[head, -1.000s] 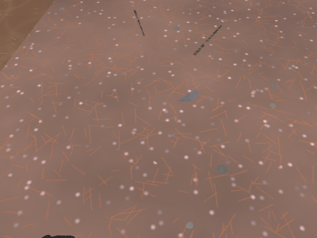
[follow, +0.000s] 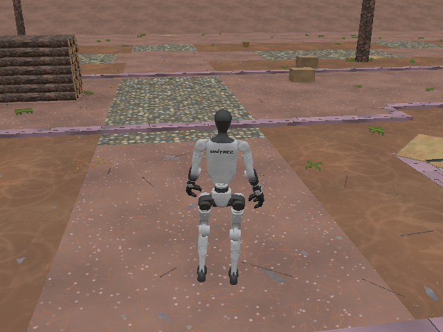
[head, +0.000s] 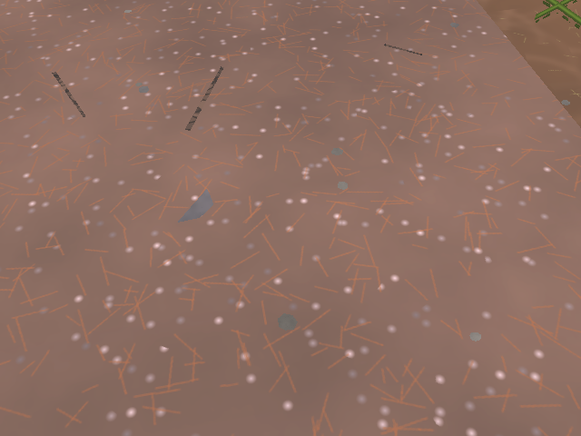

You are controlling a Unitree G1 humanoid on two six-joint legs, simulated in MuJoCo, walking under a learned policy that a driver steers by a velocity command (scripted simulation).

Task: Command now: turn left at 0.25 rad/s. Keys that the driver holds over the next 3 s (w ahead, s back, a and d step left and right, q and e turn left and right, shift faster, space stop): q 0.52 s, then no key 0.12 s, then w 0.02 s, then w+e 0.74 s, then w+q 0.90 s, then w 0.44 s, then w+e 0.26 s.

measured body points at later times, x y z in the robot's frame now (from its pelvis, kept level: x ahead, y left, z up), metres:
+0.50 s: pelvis -0.01 +0.01 +0.00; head +0.02 +0.04 +0.45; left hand +0.09 +0.32 -0.10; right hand +0.21 -0.23 -0.08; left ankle -0.03 +0.12 -0.74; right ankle +0.04 -0.13 -0.71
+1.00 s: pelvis +0.03 +0.03 +0.00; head +0.04 +0.04 +0.45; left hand +0.02 +0.31 -0.12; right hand +0.24 -0.19 -0.08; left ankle -0.03 +0.12 -0.74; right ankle +0.04 -0.11 -0.70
